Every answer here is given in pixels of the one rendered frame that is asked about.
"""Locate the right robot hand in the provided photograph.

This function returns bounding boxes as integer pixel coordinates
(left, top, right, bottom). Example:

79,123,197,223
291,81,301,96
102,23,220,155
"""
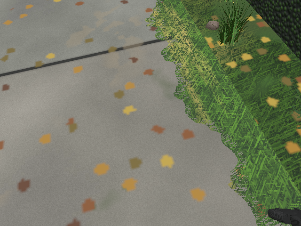
267,208,301,226

